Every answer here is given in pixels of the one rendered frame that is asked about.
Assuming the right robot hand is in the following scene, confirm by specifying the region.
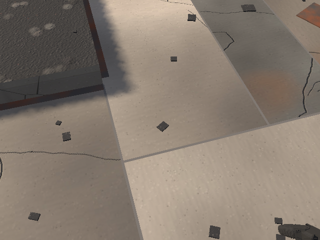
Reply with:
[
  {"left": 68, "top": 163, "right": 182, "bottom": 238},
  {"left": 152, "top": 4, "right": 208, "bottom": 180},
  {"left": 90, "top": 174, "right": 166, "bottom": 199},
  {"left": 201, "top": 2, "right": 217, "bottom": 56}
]
[{"left": 278, "top": 223, "right": 320, "bottom": 240}]

